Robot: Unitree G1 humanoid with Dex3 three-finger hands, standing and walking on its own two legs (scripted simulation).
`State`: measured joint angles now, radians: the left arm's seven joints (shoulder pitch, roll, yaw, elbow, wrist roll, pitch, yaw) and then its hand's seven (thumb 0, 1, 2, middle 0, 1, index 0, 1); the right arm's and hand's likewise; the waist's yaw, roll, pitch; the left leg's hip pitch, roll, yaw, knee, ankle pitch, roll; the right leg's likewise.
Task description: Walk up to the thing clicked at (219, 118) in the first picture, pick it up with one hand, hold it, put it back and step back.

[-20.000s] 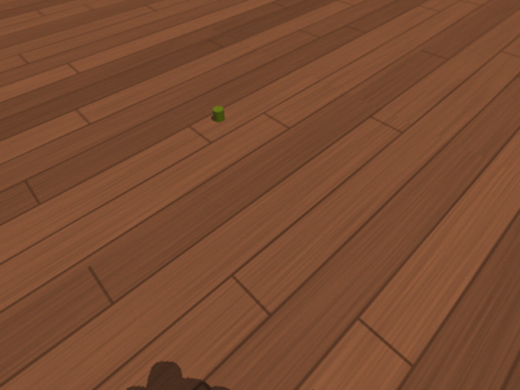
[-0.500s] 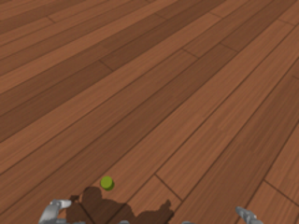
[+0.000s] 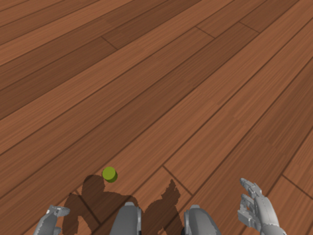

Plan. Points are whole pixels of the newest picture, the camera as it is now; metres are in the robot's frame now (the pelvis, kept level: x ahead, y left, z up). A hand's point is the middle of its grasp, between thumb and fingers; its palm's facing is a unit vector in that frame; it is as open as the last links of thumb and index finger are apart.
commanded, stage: rise first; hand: left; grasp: from above
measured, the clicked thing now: (110, 174) +0.41 +0.27 -0.63
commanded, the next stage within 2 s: approach in 1.92 s
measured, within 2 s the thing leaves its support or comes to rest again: neither
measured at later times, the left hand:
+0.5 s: hand (81, 199) +0.25 +0.30 -0.33, palm faces -0.44 -0.42 -0.79, open 13.9 cm
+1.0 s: hand (88, 186) +0.32 +0.32 -0.44, palm faces -0.47 -0.14 -0.87, open 14.1 cm
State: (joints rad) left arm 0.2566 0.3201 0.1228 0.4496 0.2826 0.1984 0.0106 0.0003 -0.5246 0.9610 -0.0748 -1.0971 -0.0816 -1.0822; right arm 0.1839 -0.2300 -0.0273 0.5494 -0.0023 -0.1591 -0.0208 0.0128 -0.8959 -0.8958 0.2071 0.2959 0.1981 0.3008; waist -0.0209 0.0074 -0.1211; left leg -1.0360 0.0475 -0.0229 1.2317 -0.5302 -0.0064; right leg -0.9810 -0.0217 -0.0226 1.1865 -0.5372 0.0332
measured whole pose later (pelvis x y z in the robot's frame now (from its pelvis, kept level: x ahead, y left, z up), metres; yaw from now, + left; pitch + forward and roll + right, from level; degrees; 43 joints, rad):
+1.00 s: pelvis -0.08 +0.00 -0.30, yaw -5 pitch +32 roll -7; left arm -0.62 0.72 0.19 1.13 1.11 -0.33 0.25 0.00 -0.53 1.03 -0.07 -1.01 -0.07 -1.01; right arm 0.12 -0.28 -0.03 0.76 -0.08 -0.04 0.09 0.01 -0.89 -0.89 0.21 0.30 0.20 0.30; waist -0.08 -0.01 -0.08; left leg -2.19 0.04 -0.13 2.26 -0.64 -0.01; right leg -2.10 0.01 -0.05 2.20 -0.66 0.04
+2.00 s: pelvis -0.06 +0.00 -0.35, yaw -7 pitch +32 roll -8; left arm -0.78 0.79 0.21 1.35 1.27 -0.34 0.41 0.00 -0.53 1.01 -0.08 -1.03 -0.08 -1.02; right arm 0.07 -0.27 0.01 0.79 -0.17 -0.02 0.13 0.00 -0.91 -0.90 0.21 0.30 0.20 0.30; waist -0.15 -0.03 -0.04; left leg -2.32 0.03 -0.16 2.43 -0.68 -0.02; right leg -2.23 0.02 -0.06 2.36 -0.70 0.05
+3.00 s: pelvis -0.07 +0.00 -0.36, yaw -8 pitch +29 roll -9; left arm -0.83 0.82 0.13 1.49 1.33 -0.39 0.53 0.00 -0.52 0.98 -0.08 -1.02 -0.09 -1.01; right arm 0.06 -0.28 0.06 0.80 -0.20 -0.05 0.14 0.01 -0.90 -0.89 0.21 0.30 0.20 0.30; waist -0.19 -0.08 0.01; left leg -2.35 0.02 -0.18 2.48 -0.66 -0.02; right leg -2.24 0.02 -0.07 2.40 -0.68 0.05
